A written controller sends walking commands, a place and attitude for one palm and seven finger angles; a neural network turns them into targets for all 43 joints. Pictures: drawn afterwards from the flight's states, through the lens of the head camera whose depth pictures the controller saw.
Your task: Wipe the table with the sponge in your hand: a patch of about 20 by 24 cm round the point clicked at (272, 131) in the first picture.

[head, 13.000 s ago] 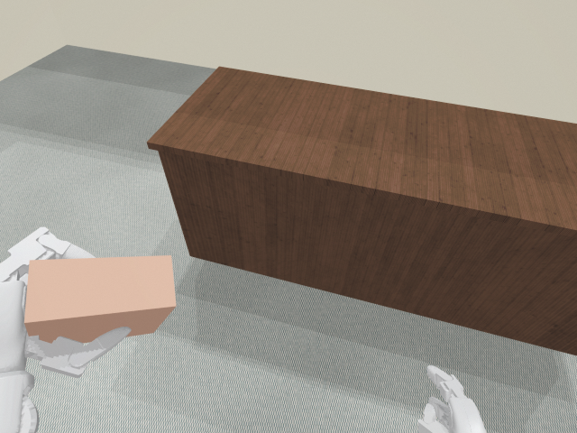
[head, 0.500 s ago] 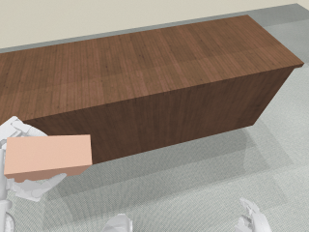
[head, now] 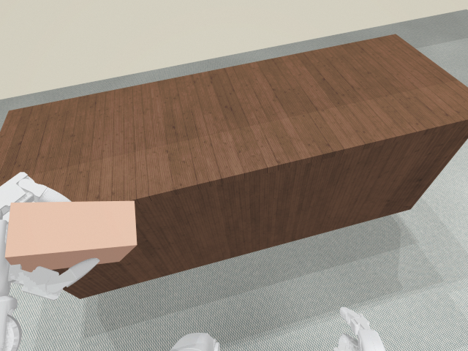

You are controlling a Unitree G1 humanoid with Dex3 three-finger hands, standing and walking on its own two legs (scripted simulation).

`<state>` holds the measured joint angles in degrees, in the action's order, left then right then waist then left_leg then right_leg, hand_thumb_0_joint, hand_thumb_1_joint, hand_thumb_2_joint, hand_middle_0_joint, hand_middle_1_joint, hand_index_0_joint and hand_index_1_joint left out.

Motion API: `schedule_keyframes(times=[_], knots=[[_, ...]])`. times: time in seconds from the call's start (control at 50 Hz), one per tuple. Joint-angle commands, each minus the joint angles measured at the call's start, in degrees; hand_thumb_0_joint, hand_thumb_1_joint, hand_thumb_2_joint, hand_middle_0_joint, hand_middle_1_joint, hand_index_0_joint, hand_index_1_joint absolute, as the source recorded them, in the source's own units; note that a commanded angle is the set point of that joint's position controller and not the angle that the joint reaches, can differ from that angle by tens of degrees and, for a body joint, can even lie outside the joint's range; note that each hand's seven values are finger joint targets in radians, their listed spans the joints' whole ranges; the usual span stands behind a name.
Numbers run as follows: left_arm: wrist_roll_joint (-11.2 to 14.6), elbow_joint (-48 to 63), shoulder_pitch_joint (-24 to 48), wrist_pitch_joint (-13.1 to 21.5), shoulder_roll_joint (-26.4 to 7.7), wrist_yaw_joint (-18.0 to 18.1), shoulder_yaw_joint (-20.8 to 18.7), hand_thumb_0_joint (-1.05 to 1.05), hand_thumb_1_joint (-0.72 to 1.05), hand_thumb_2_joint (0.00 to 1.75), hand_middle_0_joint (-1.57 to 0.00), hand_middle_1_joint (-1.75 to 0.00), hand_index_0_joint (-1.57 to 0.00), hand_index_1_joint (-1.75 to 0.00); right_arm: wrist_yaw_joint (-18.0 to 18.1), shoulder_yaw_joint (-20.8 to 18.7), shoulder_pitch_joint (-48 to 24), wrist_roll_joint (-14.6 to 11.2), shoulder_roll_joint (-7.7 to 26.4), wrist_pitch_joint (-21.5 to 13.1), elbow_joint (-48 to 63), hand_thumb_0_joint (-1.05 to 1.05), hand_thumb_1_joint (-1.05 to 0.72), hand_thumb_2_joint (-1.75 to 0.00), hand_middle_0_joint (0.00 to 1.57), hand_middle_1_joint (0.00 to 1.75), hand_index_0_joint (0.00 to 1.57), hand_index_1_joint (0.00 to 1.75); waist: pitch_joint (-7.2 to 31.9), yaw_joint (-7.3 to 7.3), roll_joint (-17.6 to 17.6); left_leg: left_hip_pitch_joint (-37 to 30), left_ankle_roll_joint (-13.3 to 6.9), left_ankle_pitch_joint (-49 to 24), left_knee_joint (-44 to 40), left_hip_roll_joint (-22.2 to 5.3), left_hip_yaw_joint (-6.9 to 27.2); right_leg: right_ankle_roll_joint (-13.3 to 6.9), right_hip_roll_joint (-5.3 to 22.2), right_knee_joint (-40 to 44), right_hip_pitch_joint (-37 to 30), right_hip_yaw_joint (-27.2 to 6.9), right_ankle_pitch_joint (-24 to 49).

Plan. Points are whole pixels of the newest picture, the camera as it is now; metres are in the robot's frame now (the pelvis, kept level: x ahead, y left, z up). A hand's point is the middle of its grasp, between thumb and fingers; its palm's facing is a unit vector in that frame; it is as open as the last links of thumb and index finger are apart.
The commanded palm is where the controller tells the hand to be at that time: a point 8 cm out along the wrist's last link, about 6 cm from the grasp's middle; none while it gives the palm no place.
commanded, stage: take the last steps up to it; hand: left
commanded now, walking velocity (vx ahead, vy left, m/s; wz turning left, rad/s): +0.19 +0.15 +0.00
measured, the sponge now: (93, 236) +0.23 +0.20 +0.15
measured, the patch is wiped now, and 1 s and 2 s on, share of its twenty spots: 0.00 0.00 0.00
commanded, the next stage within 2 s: come to a stop and stand still in 0.28 s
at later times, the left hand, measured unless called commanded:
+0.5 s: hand (25, 183) +0.29 +0.30 +0.19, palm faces +0.35 -0.83 -0.43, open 10.0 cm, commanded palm +0.23 +0.35 +0.19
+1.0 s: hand (22, 195) +0.28 +0.32 +0.16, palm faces +0.25 -0.89 -0.38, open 10.0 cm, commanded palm +0.23 +0.36 +0.19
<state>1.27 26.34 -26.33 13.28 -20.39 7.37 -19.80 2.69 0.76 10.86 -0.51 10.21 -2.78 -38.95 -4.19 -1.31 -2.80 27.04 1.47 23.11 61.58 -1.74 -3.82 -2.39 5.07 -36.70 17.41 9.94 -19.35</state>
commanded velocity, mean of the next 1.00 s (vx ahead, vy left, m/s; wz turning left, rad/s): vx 0.04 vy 0.03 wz -0.01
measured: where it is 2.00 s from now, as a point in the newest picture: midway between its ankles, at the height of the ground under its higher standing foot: outside the picture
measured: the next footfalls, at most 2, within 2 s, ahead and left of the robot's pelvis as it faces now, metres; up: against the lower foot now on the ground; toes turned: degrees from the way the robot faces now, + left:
left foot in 0.26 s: +0.12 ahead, +0.17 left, +0.00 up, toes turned -1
right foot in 0.56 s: +0.13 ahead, -0.02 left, +0.00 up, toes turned -8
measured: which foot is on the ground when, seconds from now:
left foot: up 0.00-0.24, down 0.26-1.00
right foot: down 0.00-0.26, up 0.28-0.54, down 0.56-1.00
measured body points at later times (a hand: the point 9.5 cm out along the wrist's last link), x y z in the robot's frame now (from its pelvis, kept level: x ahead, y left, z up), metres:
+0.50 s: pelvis +0.06 +0.07 +0.00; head +0.09 +0.07 +0.45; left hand +0.26 +0.34 +0.21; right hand +0.23 -0.13 -0.08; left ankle +0.10 +0.18 -0.73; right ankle +0.07 -0.03 -0.70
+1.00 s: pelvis +0.05 +0.10 +0.01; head +0.06 +0.12 +0.46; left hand +0.26 +0.36 +0.18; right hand +0.20 -0.17 -0.04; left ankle +0.08 +0.17 -0.73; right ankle +0.09 -0.02 -0.73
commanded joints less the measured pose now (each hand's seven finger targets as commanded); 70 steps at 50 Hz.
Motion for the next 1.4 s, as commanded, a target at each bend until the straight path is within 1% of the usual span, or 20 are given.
schedule_keyframes(times=[0.0,0.12,0.2,0.22,0.24,0.28,0.38,0.5,0.54,0.58,0.62,0.64,0.66,0.68,0.76,0.82,0.86,0.88,1.16,1.38], knots=[[0.04,10.64,3.09,4.73,-11.14,1.88,-8.71,0.00,0.10,1.30,-1.20,-1.60,-1.20,-1.60,0.60,-2.30,-6.09,0.60,6.09,-2.85,10.15,0.00,-0.90,-0.90,0.20,0.30,0.20,0.30,8.04,0.32,9.81,12.14,0.90,-2.62,3.06,-3.14,2.97,-4.85,16.12,15.35,-15.79,-15.16,35.75],[-0.17,17.05,-0.53,4.78,-11.56,3.41,-9.39,0.00,0.10,1.30,-1.20,-1.60,-1.20,-1.60,0.29,-3.41,-4.88,0.98,5.49,-2.98,13.37,0.00,-0.90,-0.90,0.20,0.30,0.20,0.30,11.23,-0.82,14.05,-2.29,-0.30,-5.31,-23.44,-0.29,-5.94,-4.24,14.03,12.04,-15.39,-8.97,38.59],[0.00,18.47,0.79,4.88,-11.18,3.82,-9.60,0.00,0.10,1.30,-1.20,-1.60,-1.20,-1.60,1.43,-4.86,-2.38,0.59,6.55,-2.52,13.91,0.00,-0.90,-0.90,0.20,0.30,0.20,0.30,13.74,1.39,5.88,-18.43,-0.97,-15.70,-37.88,0.29,-6.98,-0.09,9.19,0.54,-9.10,-5.88,26.72],[0.26,19.25,2.16,5.30,-11.05,3.71,-9.43,0.00,0.10,1.30,-1.20,-1.60,-1.20,-1.60,1.57,-5.49,-2.08,0.21,7.88,-2.61,14.33,0.00,-0.90,-0.90,0.20,0.30,0.20,0.30,14.57,1.87,-3.50,-25.32,-4.17,-22.49,-38.54,-6.48,0.65,2.11,5.07,-8.94,-1.03,-3.91,16.67],[0.21,20.37,3.53,5.88,-10.62,3.50,-8.65,0.00,0.10,1.30,-1.20,-1.60,-1.20,-1.60,1.18,-6.03,-1.85,-0.19,9.10,-2.77,14.69,0.00,-0.90,-0.90,0.20,0.30,0.20,0.30,15.16,1.50,-14.13,-30.04,-9.76,-36.39,-39.01,-17.05,14.37,4.12,-0.46,-19.29,9.81,-2.12,-12.71],[0.01,15.26,2.80,6.14,-13.59,2.95,-10.46,0.00,0.10,1.30,-1.20,-1.60,-1.20,-1.60,1.49,-5.54,-2.01,0.23,8.13,-3.72,13.49,0.00,-0.90,-0.90,0.20,0.30,0.20,0.30,13.72,0.99,-16.05,-24.98,-16.06,-24.20,-42.31,-21.44,21.89,3.42,-0.26,-31.38,15.77,-7.39,-17.47],[0.79,20.95,1.85,4.96,-10.04,1.93,-7.21,0.00,0.10,1.30,-1.20,-1.60,-1.20,-1.60,0.42,-3.94,-2.92,-0.22,7.30,-5.33,12.77,0.00,-0.90,-0.90,0.20,0.30,0.20,0.30,10.17,1.04,-10.98,-17.14,-11.00,-29.00,-41.68,-14.17,6.26,4.26,-0.60,-15.47,8.22,-3.68,-6.12],[1.61,14.96,0.64,1.45,-10.03,2.31,-8.08,0.00,0.10,1.30,-1.20,-1.60,-1.20,-1.60,1.29,-1.58,-3.31,0.16,6.78,-4.48,13.26,0.00,-0.90,-0.90,0.20,0.30,0.20,0.30,11.12,1.13,-5.84,-13.96,-5.85,-24.84,-38.27,-13.98,4.08,4.29,-3.51,7.42,-6.18,-3.43,4.07],[1.34,13.38,2.85,1.32,-11.00,2.41,-8.60,0.00,0.10,1.30,-1.20,-1.60,-1.20,-1.60,1.52,-1.15,-3.69,0.14,6.35,-4.01,13.25,0.00,-0.90,-0.90,0.20,0.30,0.20,0.30,10.81,1.40,-2.51,-9.12,-3.23,-16.12,-34.72,-10.87,2.16,2.97,-0.54,12.31,-11.15,-8.43,15.55],[2.02,11.32,4.19,0.05,-9.82,1.91,-6.86,0.00,0.10,1.30,-1.20,-1.60,-1.20,-1.60,1.11,-1.40,-2.91,-0.15,5.60,-3.82,13.52,0.00,-0.90,-0.90,0.20,0.30,0.20,0.30,11.79,1.69,13.39,-8.91,0.21,-5.52,-24.74,-1.91,-1.37,-1.96,8.56,16.08,-8.09,-22.82,23.67],[1.77,10.99,5.23,-0.46,-10.45,2.15,-6.80,0.00,0.10,1.30,-1.20,-1.60,-1.20,-1.60,0.74,-0.89,-3.37,-0.06,5.03,-3.72,12.61,0.00,-0.90,-0.90,0.20,0.30,0.20,0.30,10.15,1.30,13.96,-5.95,0.02,3.24,-16.10,0.10,2.05,-5.62,13.43,19.00,-7.64,-25.48,24.43],[-3.32,17.23,57.85,3.20,-51.90,1.80,-38.47,0.00,0.10,1.30,-1.20,-1.60,-1.20,-1.60,0.95,-4.48,4.14,3.37,6.06,-7.77,8.83,0.00,-0.90,-0.90,0.20,0.30,0.20,0.30,3.28,-0.73,26.14,-1.29,1.61,-4.53,-15.27,3.00,-5.53,4.01,1.63,22.75,-6.32,-17.66,39.35],[-0.81,-11.13,28.83,2.70,-19.31,-0.85,-16.72,0.00,0.10,1.30,-1.20,-1.60,-1.20,-1.60,0.96,-3.11,-0.85,1.88,3.79,-8.67,8.07,0.00,-0.90,-0.90,0.20,0.30,0.20,0.30,15.22,-0.74,18.76,-5.55,-1.54,-7.88,-18.13,2.68,3.92,-1.87,7.24,12.88,-12.50,-18.58,37.07],[0.82,-9.76,20.54,1.41,-10.07,-0.41,-9.38,0.00,0.10,1.30,-1.20,-1.60,-1.20,-1.60,-0.04,-3.15,-4.59,-0.59,5.97,-8.45,12.60,0.00,-0.90,-0.90,0.20,0.30,0.20,0.30,15.31,-2.11,2.13,-10.12,-2.01,-7.21,-27.06,2.43,3.19,-2.85,8.58,12.59,-15.56,-20.97,37.52],[1.17,7.85,11.83,4.61,-8.14,-0.54,-3.08,0.00,0.10,1.30,-1.20,-1.60,-1.20,-1.60,-2.68,-3.46,-3.88,-0.54,7.99,-8.81,13.69,0.00,-0.90,-0.90,0.20,0.30,0.20,0.30,10.99,-2.49,7.57,-13.53,-3.58,-13.53,-37.83,1.15,2.89,3.21,5.32,18.18,-14.10,-18.01,14.12],[1.02,13.18,7.90,5.25,-10.45,-0.03,-5.34,0.00,0.10,1.30,-1.20,-1.60,-1.20,-1.60,-2.84,-2.91,-5.36,0.16,8.64,-8.70,14.76,0.00,-0.90,-0.90,0.20,0.30,0.20,0.30,9.57,-1.61,-2.76,-12.26,-4.70,-13.91,-42.67,-3.68,9.82,1.50,0.28,13.18,-11.10,-13.13,7.39],[0.99,12.42,7.10,5.68,-12.89,0.26,-8.89,0.00,0.10,1.30,-1.20,-1.60,-1.20,-1.60,-2.42,-2.82,-5.03,0.18,8.93,-8.71,15.28,0.00,-0.90,-0.90,0.20,0.30,0.20,0.30,7.89,-1.69,-3.20,-6.67,-5.11,-7.49,-45.12,-5.03,11.41,1.02,-1.08,11.26,-12.32,-11.46,5.01],[0.91,13.95,8.09,5.93,-16.23,0.47,-12.05,0.00,0.10,1.30,-1.20,-1.60,-1.20,-1.60,-2.12,-2.76,-5.18,0.36,9.06,-8.68,15.73,0.00,-0.90,-0.90,0.20,0.30,0.20,0.30,7.24,-1.81,-4.21,-6.11,-4.86,-5.85,-45.73,-4.69,11.20,0.88,-1.60,11.45,-12.37,-11.32,4.74],[0.08,9.39,16.01,4.62,-7.11,-0.49,-2.24,0.00,0.10,1.30,-1.20,-1.60,-1.20,-1.60,-1.47,-1.92,-2.26,0.93,8.78,-10.73,14.36,0.00,-0.90,-0.90,0.20,0.30,0.20,0.30,6.53,-0.78,-1.54,-9.15,-2.86,-4.53,-47.11,-4.28,10.56,1.18,-3.03,14.70,-12.53,-10.98,8.14],[1.08,11.83,9.93,3.10,-9.60,-0.66,-6.56,0.00,0.10,1.30,-1.20,-1.60,-1.20,-1.60,-1.10,-1.33,-3.93,1.33,7.69,-7.98,15.44,0.00,-0.90,-0.90,0.20,0.30,0.20,0.30,10.44,-0.83,-1.72,-13.95,0.85,-21.54,-43.60,-2.42,8.44,0.80,-3.11,15.41,-15.61,-9.45,18.41]])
